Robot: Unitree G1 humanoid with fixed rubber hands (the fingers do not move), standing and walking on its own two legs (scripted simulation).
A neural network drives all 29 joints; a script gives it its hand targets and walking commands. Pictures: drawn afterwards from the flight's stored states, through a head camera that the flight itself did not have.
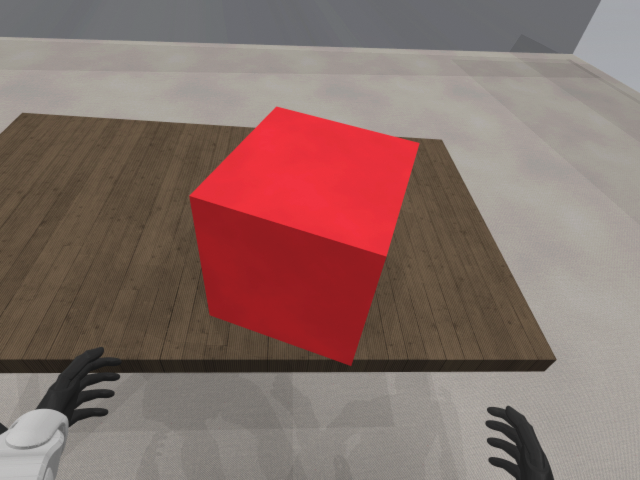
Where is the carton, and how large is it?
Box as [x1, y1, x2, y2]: [189, 106, 418, 365]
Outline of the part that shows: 276,106 189,196 210,315 350,365 386,256 418,143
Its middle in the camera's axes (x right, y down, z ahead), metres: -0.01 -0.01 +0.62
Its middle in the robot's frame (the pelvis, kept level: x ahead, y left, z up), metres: +0.47 +0.02 +0.05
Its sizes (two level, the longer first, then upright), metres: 0.260 0.240 0.247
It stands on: a table, 0.69 m high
